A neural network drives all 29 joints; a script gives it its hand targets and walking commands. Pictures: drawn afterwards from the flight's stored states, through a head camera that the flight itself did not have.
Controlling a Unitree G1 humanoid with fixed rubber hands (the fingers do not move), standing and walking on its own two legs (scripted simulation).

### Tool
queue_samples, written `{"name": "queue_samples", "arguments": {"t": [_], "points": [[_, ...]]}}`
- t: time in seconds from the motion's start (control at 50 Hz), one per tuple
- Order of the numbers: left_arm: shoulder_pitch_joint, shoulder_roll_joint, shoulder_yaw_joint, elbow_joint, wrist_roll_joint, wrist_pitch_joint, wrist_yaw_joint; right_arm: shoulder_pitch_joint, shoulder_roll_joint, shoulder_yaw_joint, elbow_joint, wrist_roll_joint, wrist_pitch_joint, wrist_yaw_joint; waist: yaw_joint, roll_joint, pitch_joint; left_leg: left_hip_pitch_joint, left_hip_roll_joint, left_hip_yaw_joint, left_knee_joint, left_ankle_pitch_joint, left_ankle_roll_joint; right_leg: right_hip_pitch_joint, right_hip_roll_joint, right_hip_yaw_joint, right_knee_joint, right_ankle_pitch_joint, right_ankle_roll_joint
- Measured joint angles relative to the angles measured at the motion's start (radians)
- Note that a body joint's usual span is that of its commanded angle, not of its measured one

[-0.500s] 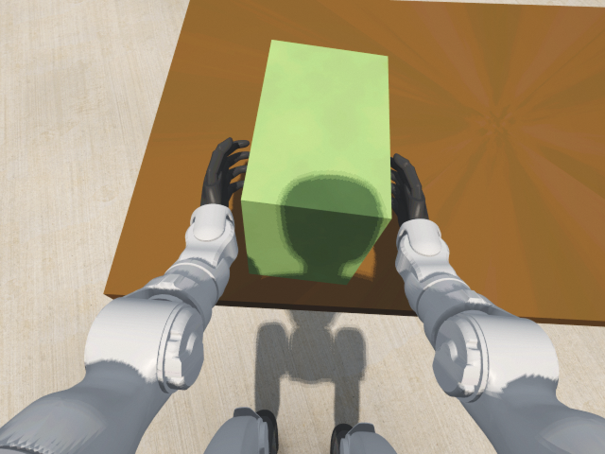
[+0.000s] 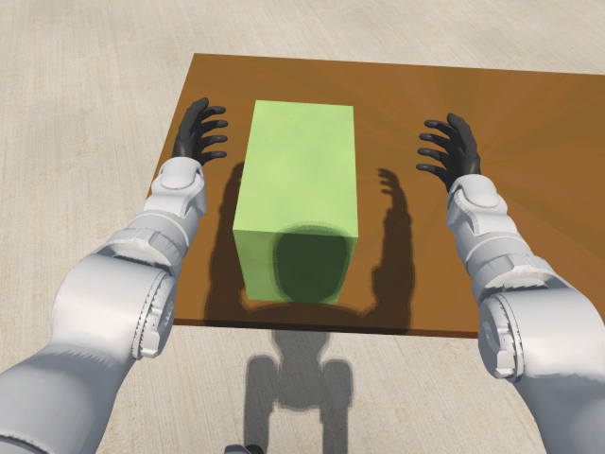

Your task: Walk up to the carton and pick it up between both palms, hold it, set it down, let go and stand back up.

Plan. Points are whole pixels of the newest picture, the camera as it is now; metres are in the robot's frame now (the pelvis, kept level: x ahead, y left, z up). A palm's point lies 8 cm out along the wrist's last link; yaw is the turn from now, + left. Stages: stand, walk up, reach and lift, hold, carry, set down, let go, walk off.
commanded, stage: set down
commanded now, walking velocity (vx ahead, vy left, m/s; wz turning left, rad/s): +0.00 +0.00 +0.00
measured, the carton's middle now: (298, 207) +0.51 +0.02 -0.06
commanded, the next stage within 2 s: none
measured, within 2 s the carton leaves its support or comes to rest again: neither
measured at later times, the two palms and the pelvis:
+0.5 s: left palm (170, 191) +0.42 +0.19 +0.08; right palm (421, 222) +0.42 -0.15 +0.05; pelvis -0.02 +0.00 +0.01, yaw +1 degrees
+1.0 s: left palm (178, 278) +0.35 +0.18 -0.01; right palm (437, 282) +0.36 -0.18 -0.01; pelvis -0.03 -0.01 +0.00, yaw +2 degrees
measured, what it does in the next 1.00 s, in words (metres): stands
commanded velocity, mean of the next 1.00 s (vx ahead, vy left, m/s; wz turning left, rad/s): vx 0.00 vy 0.00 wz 0.00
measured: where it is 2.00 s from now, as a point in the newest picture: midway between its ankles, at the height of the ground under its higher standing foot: outside the picture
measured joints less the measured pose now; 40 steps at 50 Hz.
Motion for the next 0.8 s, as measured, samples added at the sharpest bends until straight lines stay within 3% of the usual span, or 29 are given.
{"name": "queue_samples", "arguments": {"t": [0.12,0.32,0.48,0.66,0.8], "points": [[0.062,-0.037,-0.003,-0.054,0.010,0.028,0.011,0.002,0.054,-0.016,-0.048,-0.008,0.021,0.005,-0.007,-0.004,0.033,0.008,-0.002,-0.004,-0.025,0.026,0.000,0.010,-0.001,-0.004,-0.025,0.025,-0.001],[0.179,-0.063,0.057,-0.232,0.068,0.063,0.046,0.115,0.140,-0.149,-0.170,-0.150,0.041,-0.030,0.030,0.010,0.044,0.024,-0.008,-0.003,-0.086,0.069,0.004,0.029,-0.002,-0.004,-0.091,0.071,0.003],[0.191,-0.042,0.076,-0.203,0.101,-0.002,0.030,0.203,0.157,-0.191,-0.159,-0.226,-0.003,-0.028,0.032,0.012,0.026,0.061,-0.013,-0.002,-0.095,0.069,0.007,0.065,-0.007,-0.003,-0.098,0.068,0.006],[0.215,-0.060,0.030,-0.093,0.075,-0.066,0.018,0.223,0.132,-0.132,-0.085,-0.173,-0.057,-0.016,0.011,-0.001,0.031,0.081,-0.018,0.003,-0.056,0.047,0.008,0.074,-0.015,0.001,-0.037,0.035,0.006],[0.324,-0.085,0.009,-0.121,0.059,-0.104,0.018,0.249,0.106,-0.064,-0.073,-0.098,-0.113,-0.008,0.005,-0.006,0.058,0.066,-0.016,0.001,-0.023,0.036,0.004,0.055,-0.015,-0.001,0.005,0.019,0.002]]}}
